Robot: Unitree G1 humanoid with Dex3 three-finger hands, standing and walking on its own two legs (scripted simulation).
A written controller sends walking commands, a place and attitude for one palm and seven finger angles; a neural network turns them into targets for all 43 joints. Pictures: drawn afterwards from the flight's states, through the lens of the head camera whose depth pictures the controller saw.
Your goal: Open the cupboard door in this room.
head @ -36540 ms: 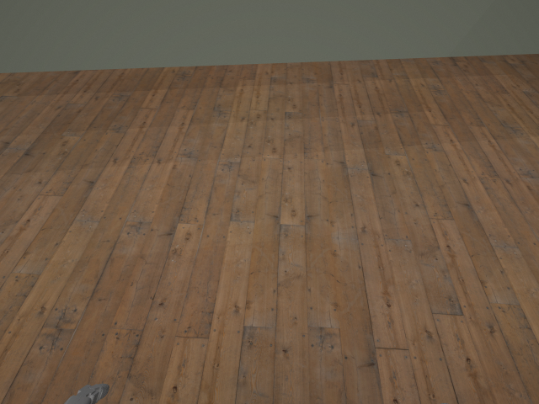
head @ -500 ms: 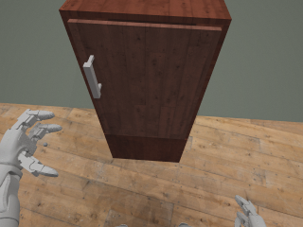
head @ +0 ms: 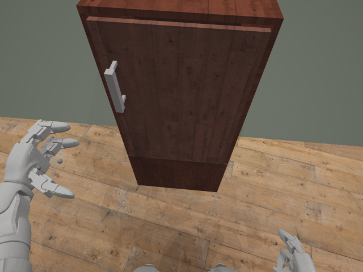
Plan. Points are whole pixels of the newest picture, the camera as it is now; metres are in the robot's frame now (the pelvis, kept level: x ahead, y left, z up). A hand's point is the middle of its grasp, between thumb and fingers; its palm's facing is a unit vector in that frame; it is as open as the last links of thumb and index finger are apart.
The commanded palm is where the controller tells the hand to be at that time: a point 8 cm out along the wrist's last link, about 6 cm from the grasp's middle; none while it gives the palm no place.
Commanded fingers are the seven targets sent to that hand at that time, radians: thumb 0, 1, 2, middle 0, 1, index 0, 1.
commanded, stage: move the hooked fingers beside the handle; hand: left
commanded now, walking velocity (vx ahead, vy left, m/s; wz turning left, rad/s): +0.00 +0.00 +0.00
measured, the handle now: (117, 87) +0.56 +0.22 +0.05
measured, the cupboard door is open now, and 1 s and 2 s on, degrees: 0 0 0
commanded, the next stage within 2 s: none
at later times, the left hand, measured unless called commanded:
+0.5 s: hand (69, 136) +0.38 +0.28 +0.07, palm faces -0.01 -1.00 -0.01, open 14.0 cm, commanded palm +0.36 +0.33 +0.07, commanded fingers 0.00 -0.50 0.30 -0.30 -1.20 -0.30 -1.20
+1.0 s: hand (81, 111) +0.45 +0.28 +0.07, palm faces -0.04 -1.00 -0.02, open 14.0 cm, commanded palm +0.44 +0.33 +0.06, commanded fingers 0.00 -0.50 0.30 -0.30 -1.20 -0.30 -1.20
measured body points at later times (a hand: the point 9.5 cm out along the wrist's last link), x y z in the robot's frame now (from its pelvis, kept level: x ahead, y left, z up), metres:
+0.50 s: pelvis +0.00 +0.01 -0.01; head +0.07 +0.02 +0.44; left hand +0.37 +0.33 +0.07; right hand +0.10 -0.26 -0.10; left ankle +0.00 +0.11 -0.70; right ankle +0.03 -0.11 -0.70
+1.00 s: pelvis +0.00 +0.01 -0.02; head +0.12 +0.03 +0.42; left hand +0.45 +0.33 +0.07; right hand +0.04 -0.26 -0.12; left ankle +0.00 +0.11 -0.70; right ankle +0.03 -0.11 -0.70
